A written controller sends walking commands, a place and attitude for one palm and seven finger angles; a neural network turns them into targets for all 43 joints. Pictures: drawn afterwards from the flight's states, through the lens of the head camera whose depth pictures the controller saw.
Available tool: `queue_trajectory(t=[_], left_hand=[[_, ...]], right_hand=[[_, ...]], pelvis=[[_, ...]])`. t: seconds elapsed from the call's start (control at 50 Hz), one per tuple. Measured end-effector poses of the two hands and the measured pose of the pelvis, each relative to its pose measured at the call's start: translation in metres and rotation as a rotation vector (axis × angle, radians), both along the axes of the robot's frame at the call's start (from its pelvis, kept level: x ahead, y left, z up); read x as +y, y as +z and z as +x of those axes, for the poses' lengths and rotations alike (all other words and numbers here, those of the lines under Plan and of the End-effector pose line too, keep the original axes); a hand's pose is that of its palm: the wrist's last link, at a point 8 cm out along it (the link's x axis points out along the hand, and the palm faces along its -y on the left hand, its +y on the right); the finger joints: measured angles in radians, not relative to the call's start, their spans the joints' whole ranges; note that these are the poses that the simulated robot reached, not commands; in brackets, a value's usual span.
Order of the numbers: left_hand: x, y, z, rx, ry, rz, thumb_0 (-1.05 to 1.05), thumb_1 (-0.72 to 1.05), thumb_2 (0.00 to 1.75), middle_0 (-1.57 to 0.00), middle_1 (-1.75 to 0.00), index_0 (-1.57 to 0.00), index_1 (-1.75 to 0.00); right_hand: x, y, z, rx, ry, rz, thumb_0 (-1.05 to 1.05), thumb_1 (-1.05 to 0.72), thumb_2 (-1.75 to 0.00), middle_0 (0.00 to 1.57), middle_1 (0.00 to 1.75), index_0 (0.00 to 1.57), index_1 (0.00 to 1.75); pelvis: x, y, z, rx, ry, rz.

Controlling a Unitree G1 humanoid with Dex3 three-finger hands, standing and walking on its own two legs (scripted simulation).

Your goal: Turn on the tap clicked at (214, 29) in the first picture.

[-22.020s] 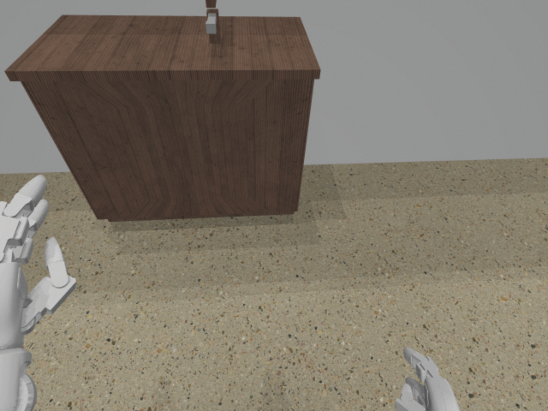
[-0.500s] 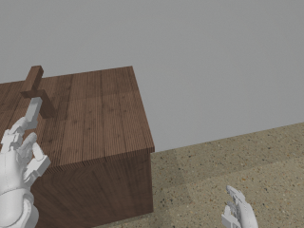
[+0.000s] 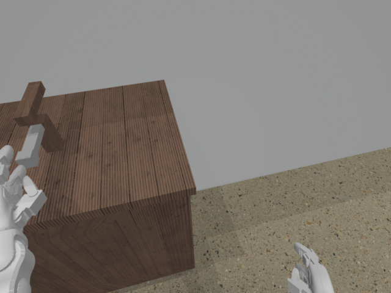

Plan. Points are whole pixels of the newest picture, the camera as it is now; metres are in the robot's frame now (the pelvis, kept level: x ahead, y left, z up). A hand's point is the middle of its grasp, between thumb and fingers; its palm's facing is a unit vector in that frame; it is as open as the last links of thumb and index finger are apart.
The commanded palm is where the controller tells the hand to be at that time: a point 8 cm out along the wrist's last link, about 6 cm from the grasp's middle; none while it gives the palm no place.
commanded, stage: reach beside the lever's end, fingers flat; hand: left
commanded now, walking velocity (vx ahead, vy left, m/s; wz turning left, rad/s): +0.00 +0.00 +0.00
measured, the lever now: (27, 159) +0.31 +0.39 +0.11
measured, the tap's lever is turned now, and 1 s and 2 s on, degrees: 0 0 2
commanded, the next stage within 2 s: push the lever round in 1.30 s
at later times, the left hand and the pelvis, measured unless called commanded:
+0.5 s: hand (21, 185) +0.25 +0.37 +0.11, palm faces +0.61 -0.79 -0.10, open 7.7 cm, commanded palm +0.20 +0.40 +0.11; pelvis -0.01 +0.00 +0.00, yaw +0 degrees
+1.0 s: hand (16, 174) +0.29 +0.41 +0.09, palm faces +0.59 -0.80 -0.11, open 7.8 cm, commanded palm +0.23 +0.43 +0.09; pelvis +0.00 +0.02 -0.01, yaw +0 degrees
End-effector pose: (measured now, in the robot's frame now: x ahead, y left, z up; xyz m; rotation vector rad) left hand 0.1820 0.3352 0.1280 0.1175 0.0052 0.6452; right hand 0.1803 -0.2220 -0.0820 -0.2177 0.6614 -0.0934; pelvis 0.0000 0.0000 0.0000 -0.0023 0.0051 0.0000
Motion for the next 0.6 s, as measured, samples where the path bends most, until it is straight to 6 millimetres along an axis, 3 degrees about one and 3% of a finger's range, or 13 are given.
queue_trajectory(t=[0.14, 0.28, 0.6], left_hand=[[0.013, -0.001, -0.003, -0.001, 0.001, 0.001, 0.01, 0.89, 0.9, -0.24, -0.28, -0.18, -0.24], [0.041, -0.011, -0.002, 0.022, 0.063, -0.023, 0.01, 0.89, 0.9, -0.21, -0.24, -0.18, -0.23], [0.074, -0.022, 0.029, 0.029, 0.022, -0.033, 0.01, 0.89, 0.9, -0.16, -0.18, -0.16, -0.19]], right_hand=[[-0.007, -0.004, -0.003, 0.02, -0.013, -0.005, 0.01, -0.9, -0.9, 0.2, 0.3, 0.2, 0.3], [-0.017, -0.007, -0.01, 0.043, -0.03, -0.023, 0.01, -0.9, -0.9, 0.2, 0.3, 0.2, 0.3], [-0.033, -0.015, -0.046, 0.119, -0.086, -0.067, 0.01, -0.9, -0.9, 0.2, 0.3, 0.2, 0.3]], pelvis=[[-0.003, -0.001, 0.001, 0.009, 0.004, 0.0], [-0.007, -0.002, -0.003, 0.022, 0.008, -0.002], [0.0, -0.006, -0.004, 0.068, 0.002, -0.01]])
